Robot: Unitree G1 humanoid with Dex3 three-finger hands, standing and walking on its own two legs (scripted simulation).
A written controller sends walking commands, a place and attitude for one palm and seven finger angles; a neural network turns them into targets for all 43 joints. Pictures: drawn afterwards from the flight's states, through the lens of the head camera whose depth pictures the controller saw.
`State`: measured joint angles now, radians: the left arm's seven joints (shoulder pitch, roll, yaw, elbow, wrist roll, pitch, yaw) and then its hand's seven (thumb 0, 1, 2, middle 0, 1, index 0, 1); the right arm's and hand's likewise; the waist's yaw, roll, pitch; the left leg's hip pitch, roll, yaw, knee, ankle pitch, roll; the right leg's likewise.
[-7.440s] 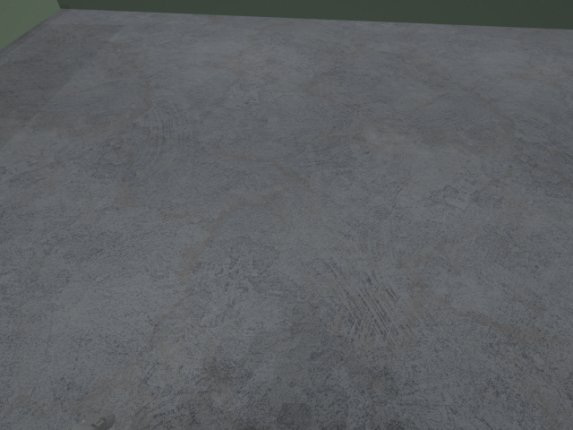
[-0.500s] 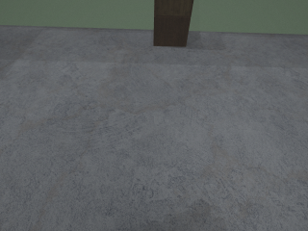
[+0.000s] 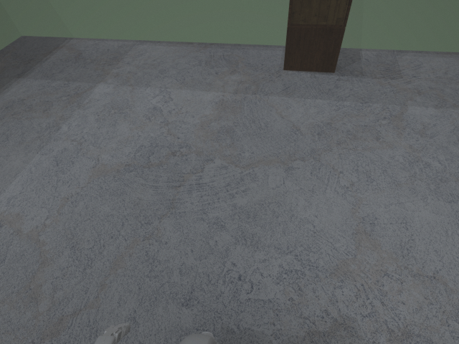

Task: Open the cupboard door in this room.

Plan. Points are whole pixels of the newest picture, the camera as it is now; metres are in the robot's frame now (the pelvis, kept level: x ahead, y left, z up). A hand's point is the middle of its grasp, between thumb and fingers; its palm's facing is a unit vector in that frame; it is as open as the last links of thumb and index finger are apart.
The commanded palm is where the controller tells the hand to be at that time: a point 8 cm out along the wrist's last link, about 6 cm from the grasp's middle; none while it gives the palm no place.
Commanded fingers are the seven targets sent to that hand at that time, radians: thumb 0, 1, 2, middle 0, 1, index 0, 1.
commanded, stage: turn or walk to find it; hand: left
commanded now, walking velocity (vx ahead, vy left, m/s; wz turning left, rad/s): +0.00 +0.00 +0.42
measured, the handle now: out of the picture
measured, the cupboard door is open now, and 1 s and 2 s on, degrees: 0 0 0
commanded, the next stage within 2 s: none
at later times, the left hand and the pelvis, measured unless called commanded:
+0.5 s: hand out of the picture -0.07 +0.23 -0.19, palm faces +0.28 -0.93 -0.25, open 7.4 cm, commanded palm none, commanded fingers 0.00 0.90 0.90 -0.20 -0.30 -0.20 -0.30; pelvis +0.01 +0.03 -0.01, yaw +14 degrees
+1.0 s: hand out of the picture +0.05 +0.21 -0.14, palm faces +0.41 -0.87 -0.28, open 7.4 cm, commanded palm none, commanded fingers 0.00 0.90 0.90 -0.20 -0.30 -0.20 -0.30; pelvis +0.02 -0.01 +0.00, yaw +27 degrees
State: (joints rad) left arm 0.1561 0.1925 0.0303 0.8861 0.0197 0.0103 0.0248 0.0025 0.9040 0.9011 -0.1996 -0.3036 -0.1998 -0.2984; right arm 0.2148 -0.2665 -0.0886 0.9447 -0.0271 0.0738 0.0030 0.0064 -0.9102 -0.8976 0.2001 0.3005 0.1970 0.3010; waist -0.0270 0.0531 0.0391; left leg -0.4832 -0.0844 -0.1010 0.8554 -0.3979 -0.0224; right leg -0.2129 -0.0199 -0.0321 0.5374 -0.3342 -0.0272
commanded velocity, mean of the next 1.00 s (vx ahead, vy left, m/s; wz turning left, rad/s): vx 0.00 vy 0.00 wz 0.42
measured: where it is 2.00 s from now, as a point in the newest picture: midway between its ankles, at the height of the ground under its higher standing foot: outside the picture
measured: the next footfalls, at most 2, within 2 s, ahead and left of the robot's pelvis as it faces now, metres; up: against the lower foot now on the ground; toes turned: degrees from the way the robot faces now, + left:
left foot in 0.40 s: +0.00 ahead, +0.13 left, +0.00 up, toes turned +17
right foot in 0.86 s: +0.10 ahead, -0.09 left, +0.00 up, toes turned +19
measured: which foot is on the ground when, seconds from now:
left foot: up 0.00-0.38, down 0.40-0.86, up 0.88-1.00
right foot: down 0.00-0.40, up 0.42-0.84, down 0.86-1.00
